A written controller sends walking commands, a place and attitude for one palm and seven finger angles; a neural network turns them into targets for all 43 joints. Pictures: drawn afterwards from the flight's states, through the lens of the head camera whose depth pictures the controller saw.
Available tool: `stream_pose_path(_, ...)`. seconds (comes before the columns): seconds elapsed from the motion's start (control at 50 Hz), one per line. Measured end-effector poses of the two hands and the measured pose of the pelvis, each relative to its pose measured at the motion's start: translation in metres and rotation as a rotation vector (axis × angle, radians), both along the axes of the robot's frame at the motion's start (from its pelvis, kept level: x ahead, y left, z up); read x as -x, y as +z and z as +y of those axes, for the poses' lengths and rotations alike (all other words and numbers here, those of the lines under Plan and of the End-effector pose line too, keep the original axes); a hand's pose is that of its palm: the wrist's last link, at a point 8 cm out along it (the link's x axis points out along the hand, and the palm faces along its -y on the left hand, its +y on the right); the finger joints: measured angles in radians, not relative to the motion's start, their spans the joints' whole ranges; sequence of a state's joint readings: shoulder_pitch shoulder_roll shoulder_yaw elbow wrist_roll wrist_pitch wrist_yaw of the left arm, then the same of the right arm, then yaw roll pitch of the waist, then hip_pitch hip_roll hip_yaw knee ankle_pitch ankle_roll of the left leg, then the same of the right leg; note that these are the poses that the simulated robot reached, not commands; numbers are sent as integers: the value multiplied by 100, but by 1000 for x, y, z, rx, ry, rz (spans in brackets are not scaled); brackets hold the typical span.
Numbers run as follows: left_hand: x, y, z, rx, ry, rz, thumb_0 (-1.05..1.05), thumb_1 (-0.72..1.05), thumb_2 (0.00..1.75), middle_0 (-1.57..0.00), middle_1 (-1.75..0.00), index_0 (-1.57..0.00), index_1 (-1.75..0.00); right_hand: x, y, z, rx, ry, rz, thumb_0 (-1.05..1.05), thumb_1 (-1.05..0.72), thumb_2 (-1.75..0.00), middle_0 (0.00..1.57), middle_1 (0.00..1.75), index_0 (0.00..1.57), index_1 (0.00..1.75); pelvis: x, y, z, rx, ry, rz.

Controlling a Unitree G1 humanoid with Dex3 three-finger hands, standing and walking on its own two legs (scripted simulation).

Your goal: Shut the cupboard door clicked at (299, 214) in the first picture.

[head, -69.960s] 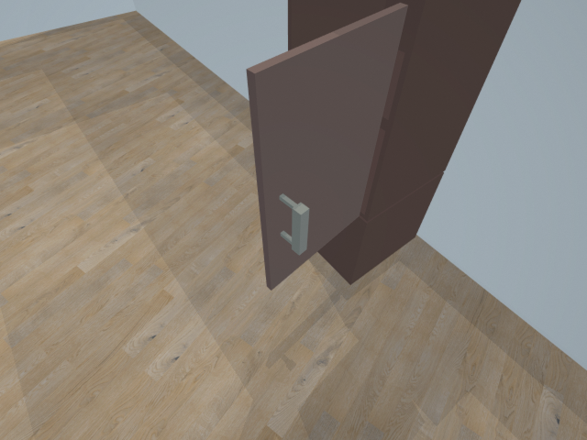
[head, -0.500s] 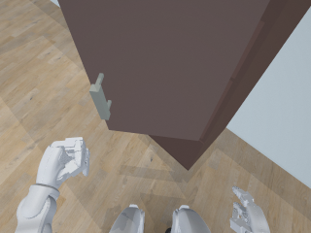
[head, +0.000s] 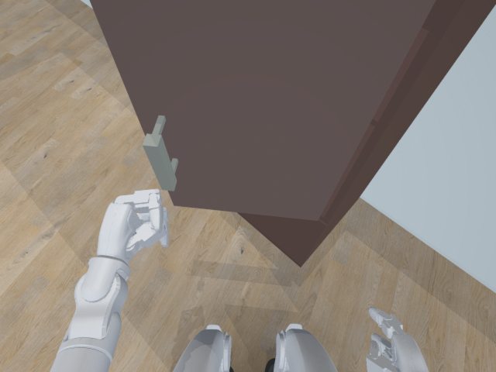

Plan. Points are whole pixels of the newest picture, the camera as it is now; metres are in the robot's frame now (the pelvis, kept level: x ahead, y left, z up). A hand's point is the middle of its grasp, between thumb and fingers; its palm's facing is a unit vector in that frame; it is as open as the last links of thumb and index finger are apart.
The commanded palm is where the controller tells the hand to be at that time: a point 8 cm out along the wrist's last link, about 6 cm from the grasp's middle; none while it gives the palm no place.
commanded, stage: bring the fist close to the handle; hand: left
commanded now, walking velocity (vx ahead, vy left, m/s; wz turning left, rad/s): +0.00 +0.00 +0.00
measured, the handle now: (165, 155) +0.46 +0.17 +0.03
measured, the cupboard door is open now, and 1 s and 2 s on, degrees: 37 35 20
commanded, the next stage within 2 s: push the door shut along its arc in 0.50 s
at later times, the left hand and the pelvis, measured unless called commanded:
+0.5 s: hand (166, 218) +0.34 +0.14 +0.03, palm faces -0.06 -1.00 -0.03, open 3.1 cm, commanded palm +0.33 +0.19 +0.03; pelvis +0.00 +0.01 +0.01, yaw +0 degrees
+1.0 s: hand (175, 189) +0.39 +0.14 +0.03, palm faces -0.18 -0.98 -0.04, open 3.1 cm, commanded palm +0.39 +0.18 +0.03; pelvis -0.01 +0.00 +0.00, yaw +0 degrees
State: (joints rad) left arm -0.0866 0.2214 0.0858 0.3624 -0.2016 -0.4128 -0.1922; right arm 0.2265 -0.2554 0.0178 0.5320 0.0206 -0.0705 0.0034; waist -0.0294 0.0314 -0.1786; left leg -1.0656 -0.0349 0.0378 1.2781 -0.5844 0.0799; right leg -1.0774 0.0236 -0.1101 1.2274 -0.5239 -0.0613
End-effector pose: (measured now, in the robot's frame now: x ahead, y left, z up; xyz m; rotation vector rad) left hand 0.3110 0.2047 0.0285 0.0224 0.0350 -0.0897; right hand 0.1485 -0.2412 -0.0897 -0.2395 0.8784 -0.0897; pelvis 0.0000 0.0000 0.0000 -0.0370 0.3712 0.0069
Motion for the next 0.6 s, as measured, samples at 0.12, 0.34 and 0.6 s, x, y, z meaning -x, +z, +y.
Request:
stream_pose_path(0.12, -16, 2, -7, 8, -6, -35, 1, 90, 90, -130, -150, -130, -150, 9, -3, 4, 6, -2, 34, 1, -90, -90, 21, 30, 21, 30, 2, 0, 4, 6, 3, 2)
stream_pose_path(0.34, -25, 0, -12, 4, 0, 0, 1, 90, 90, -130, -150, -130, -150, 28, -3, 4, -13, -47, 109, 2, -90, -90, 21, 30, 21, 30, -1, 5, 10, -1, -14, -1)
stream_pose_path(0.6, -15, 0, -7, 0, 4, -42, 1, 90, 90, -130, -150, -130, -150, 19, -2, 0, 9, -24, 104, 1, -90, -90, 21, 30, 21, 30, 1, 4, 6, 3, -1, -7)
